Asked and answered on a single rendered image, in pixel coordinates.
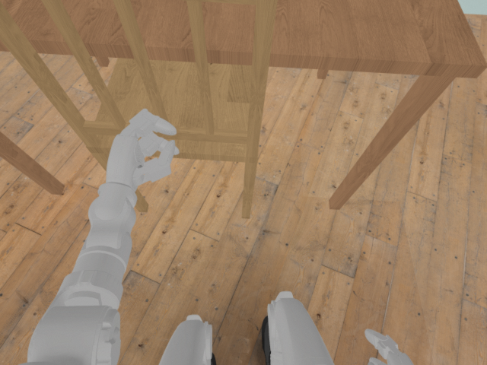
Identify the chair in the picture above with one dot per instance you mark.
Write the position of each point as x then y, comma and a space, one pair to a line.
217, 109

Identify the left robot thigh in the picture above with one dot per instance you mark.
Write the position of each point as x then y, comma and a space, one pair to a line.
190, 344

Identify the table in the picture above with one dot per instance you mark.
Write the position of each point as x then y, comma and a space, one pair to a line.
430, 38

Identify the robot left upper arm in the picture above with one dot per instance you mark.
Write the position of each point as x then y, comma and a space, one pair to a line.
77, 335

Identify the right robot hand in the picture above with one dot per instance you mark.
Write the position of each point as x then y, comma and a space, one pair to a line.
387, 348

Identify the left robot hand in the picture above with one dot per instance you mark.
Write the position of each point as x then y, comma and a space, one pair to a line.
127, 152

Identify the robot left forearm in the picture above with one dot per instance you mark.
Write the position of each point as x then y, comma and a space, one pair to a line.
96, 279

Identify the robot right shin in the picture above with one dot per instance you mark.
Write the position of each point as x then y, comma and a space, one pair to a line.
275, 346

